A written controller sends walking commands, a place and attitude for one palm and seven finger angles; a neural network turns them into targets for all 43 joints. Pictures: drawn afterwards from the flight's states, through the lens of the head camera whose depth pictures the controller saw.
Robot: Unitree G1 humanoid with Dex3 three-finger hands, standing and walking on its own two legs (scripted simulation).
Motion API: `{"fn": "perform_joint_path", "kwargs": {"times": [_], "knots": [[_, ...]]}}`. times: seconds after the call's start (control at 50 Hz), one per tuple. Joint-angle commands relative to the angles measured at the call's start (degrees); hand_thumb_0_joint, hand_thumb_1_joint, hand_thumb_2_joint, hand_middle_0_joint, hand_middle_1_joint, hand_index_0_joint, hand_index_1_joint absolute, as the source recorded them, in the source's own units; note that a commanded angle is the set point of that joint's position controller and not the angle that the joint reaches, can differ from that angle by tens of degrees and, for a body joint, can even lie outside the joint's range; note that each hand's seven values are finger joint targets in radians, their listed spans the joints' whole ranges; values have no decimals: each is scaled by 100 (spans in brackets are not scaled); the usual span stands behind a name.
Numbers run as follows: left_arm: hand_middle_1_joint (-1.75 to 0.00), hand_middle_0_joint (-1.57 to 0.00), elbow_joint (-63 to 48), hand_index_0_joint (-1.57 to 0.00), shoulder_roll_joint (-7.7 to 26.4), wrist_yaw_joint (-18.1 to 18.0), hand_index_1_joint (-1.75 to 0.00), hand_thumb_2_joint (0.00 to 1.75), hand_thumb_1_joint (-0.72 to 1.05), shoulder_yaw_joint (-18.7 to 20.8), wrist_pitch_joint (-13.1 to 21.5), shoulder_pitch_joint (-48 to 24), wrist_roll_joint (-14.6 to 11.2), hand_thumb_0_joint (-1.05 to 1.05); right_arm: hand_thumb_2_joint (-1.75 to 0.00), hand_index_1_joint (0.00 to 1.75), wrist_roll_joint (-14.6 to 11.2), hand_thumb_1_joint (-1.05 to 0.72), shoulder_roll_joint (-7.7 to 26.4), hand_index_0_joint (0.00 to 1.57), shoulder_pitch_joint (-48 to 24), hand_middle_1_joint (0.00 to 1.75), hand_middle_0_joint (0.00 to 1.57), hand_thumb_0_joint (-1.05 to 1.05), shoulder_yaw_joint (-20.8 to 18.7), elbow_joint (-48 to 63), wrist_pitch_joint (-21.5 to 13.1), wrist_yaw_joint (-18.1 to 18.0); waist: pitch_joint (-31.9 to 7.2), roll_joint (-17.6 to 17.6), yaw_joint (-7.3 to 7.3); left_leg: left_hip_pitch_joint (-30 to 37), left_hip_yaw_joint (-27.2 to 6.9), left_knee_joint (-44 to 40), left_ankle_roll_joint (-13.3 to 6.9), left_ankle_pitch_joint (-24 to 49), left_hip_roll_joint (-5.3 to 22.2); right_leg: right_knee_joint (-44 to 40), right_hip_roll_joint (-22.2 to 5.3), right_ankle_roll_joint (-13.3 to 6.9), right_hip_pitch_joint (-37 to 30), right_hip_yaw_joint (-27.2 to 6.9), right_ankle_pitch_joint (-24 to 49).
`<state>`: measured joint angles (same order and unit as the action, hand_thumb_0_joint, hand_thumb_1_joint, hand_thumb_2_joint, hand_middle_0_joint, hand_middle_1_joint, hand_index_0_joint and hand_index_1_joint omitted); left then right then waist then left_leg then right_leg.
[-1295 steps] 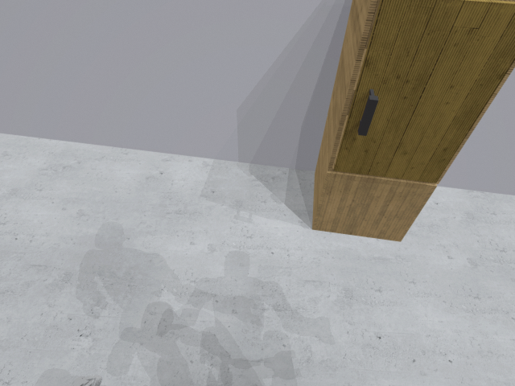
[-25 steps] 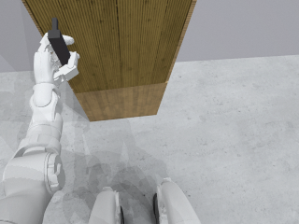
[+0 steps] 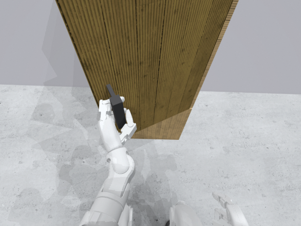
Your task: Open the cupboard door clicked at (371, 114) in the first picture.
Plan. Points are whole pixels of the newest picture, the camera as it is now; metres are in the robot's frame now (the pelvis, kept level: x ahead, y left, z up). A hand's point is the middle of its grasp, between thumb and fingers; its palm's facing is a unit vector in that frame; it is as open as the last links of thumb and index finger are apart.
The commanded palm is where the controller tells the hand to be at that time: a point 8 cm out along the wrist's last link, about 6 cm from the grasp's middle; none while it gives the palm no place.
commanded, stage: pull the door open along its arc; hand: left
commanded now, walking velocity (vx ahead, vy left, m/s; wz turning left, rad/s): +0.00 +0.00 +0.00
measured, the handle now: (115, 107) +0.42 +0.12 +0.04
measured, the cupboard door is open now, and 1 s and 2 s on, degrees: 28 42 43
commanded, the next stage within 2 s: open thumb and fingers to let go in 0.32 s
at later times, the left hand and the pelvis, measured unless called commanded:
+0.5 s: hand (153, 147) +0.31 +0.01 +0.03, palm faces +0.32 -0.94 -0.06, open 6.4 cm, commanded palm +0.26 +0.05 +0.03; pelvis +0.00 -0.05 +0.00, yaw +3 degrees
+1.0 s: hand (146, 146) +0.31 +0.03 +0.03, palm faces +0.38 -0.93 -0.03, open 13.4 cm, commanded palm +0.26 +0.06 +0.03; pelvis -0.02 -0.04 +0.00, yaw +3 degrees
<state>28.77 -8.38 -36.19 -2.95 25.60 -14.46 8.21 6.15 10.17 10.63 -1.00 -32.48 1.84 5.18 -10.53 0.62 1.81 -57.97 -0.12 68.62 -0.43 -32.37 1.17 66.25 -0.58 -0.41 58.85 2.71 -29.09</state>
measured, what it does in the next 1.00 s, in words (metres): stands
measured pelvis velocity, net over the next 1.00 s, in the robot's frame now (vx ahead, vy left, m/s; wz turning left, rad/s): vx -0.02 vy -0.04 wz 0.05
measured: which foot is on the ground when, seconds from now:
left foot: down 0.00-1.00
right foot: down 0.00-1.00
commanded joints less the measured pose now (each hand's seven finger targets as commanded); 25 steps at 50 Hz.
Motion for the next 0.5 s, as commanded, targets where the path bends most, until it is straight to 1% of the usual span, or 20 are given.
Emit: {"fn": "perform_joint_path", "kwargs": {"times": [0.0, 0.02, 0.04, 0.06, 0.08, 0.12, 0.14, 0.16, 0.18, 0.22, 0.26, 0.28, 0.3, 0.32, 0.36, 0.38, 0.4, 0.42, 0.46, 0.48], "knots": [[-135, -40, -1529, -40, -512, -30, -135, 90, 90, -897, 245, -611, 351, 0, -90, 30, -5, -90, 583, 20, 185, 30, 20, 0, -268, 617, -301, -152, -2280, -204, 108, 1528, 18, -890, 93, 2514, -93, -733, 137, -193, -1832, 176, 2443], [-135, -40, -1620, -40, -608, -6, -135, 90, 90, -1005, 209, -403, 300, 0, -90, 30, -25, -90, 560, 20, 117, 30, 20, 0, -259, 632, -340, -169, -2287, -257, 91, 1547, 27, -896, 86, 2476, -102, -770, 133, -196, -1904, 172, 2438], [-135, -40, -1619, -40, -725, 23, -135, 90, 90, -1099, 146, -179, 216, 0, -90, 30, -52, -90, 523, 20, 34, 30, 20, 0, -220, 645, -376, -174, -2162, -241, 54, 1504, 35, -945, 85, 2340, -132, -833, 128, -199, -1952, 178, 2355], [-135, -40, -1665, -40, -781, 33, -135, 90, 90, -1148, 96, -65, 126, 0, -90, 30, -74, -90, 504, 20, -55, 30, 20, 0, -193, 655, -421, -184, -2048, -345, 57, 1443, 37, -962, 77, 2189, -148, -902, 125, -192, -1990, 172, 2264], [-135, -40, -1745, -40, -802, 38, -135, 90, 90, -1190, 58, 98, 111, 0, -90, 30, -90, -90, 508, 20, -113, 30, 20, 0, -192, 682, -456, -202, -2005, -378, 17, 1409, -13, -983, 86, 2197, -150, -899, 126, -213, -2034, 172, 2232], [-135, -40, -1872, -40, -920, 44, -135, 90, 90, -1331, 5, 320, 82, 0, -90, 30, -97, -90, 442, 20, -219, 30, 20, 0, -146, 653, -540, -196, -1951, -339, 13, 1422, 12, -956, 77, 2104, -169, -927, 106, -198, -1989, 155, 2192], [-135, -40, -1933, -40, -1002, 55, -135, 90, 90, -1408, -38, 592, 75, 0, -90, 30, -107, -90, 421, 20, -267, 30, 20, 0, -124, 677, -582, -181, -1929, -296, -51, 1422, 15, -976, 84, 2106, -187, -930, 105, -208, -2031, 171, 2186], [-135, -40, -1965, -40, -1046, 68, -135, 90, 90, -1460, -87, 762, 48, 0, -90, 30, -111, -90, 394, 20, -313, 30, 20, 0, -103, 682, -639, -171, -1885, -348, -44, 1398, 33, -949, 76, 2070, -207, -980, 90, -196, -2052, 157, 2233], [-135, -40, -2131, -40, -1080, 91, -135, 90, 90, -1527, -128, 1036, 31, 0, -90, 30, -139, -90, 392, 20, -374, 30, 20, 0, -101, 733, -676, -162, -1917, -321, -114, 1395, 1, -963, 87, 2113, -214, -977, 92, -222, -2144, 144, 2258], [-135, -40, -2353, -40, -1251, 132, -135, 90, 90, -1672, -235, 1611, -41, 0, -90, 30, -151, -90, 322, 20, -445, 30, 20, 0, -65, 763, -762, -122, -1955, -441, -144, 1415, 26, -930, 92, 2137, -236, -1005, 68, -182, -2262, 130, 2485], [-135, -40, -2629, -40, -1172, 172, -135, 90, 90, -1633, -339, 2069, -117, 0, -90, 30, -187, -90, 301, 20, -532, 30, 20, 0, -31, 799, -803, -110, -1787, -563, -181, 1319, 23, -950, 122, 1965, -262, -1089, 20, -144, -2360, 76, 2507], [-135, -40, -2649, -40, -1027, 137, -135, 90, 90, -1534, -384, 1933, -74, 0, -90, 30, -200, -90, 325, 20, -562, 30, 20, 0, -29, 812, -809, -130, -1768, -357, -210, 1289, 5, -929, 123, 1977, -278, -1071, 16, -168, -2325, 44, 2497], [-135, -40, -2618, -40, -973, 123, -135, 90, 90, -1515, -421, 1726, -57, 0, -90, 30, -192, -90, 319, 20, -529, 30, 20, 0, -14, 788, -805, -146, -1603, -358, -129, 1237, 3, -900, 121, 1853, -283, -1102, -4, -146, -2202, 7, 2374], [-135, -40, -2478, -40, -879, 111, -135, 90, 90, -1422, -440, 1565, -39, 0, -90, 30, -183, -90, 330, 20, -519, 30, 20, 0, -6, 762, -803, -173, -1440, -462, -86, 1147, -6, -870, 123, 1683, -294, -1177, -38, -114, -2120, -62, 2197], [-135, -40, -2345, -40, -684, 44, -135, 90, 90, -1205, -409, 1041, -32, 0, -90, 30, -153, -90, 339, 20, -494, 30, 20, 0, -5, 691, -833, -234, -1396, -573, -18, 977, -8, -753, 111, 1421, -334, -1295, -118, -30, -2028, -269, 1950], [-135, -40, -2279, -40, -541, 3, -135, 90, 90, -1051, -374, 771, -16, 0, -90, 30, -162, -90, 357, 20, -491, 30, 20, 0, -11, 670, -832, -270, -1334, -587, -19, 889, -46, -742, 106, 1385, -342, -1308, -125, -41, -2013, -310, 1851], [-135, -40, -2189, -40, -321, -78, -135, 90, 90, -833, -316, 149, -26, 0, -90, 30, -132, -90, 377, 20, -483, 30, 20, 0, -16, 571, -823, -312, -1313, -579, 79, 772, -34, -638, 98, 1265, -337, -1337, -183, 8, -1904, -440, 1690], [-134, -40, -1991, -40, -335, -106, -134, 87, 83, -727, -275, 184, -34, 0, -90, 30, -114, -90, 345, 20, -496, 30, 20, 0, -28, 530, -832, -343, -1387, -702, 25, 648, -42, -597, 107, 1162, -354, -1374, -225, 38, -1986, -560, 1547], [-133, -38, -1895, -38, -370, -97, -133, 81, 69, -656, -194, 320, -105, 0, -90, 30, -107, -90, 334, 20, -504, 30, 20, 0, -43, 532, -861, -364, -1553, -828, -20, 528, -43, -561, 119, 1135, -369, -1436, -296, 77, -2211, -728, 1656], [-132, -38, -2037, -38, -279, -86, -132, 78, 62, -629, -144, 284, -91, 0, -90, 30, -104, -90, 357, 20, -502, 30, 20, 0, -70, 583, -862, -371, -1752, -625, -81, 513, -36, -548, 124, 1217, -377, -1372, -313, 55, -2342, -764, 1829]]}}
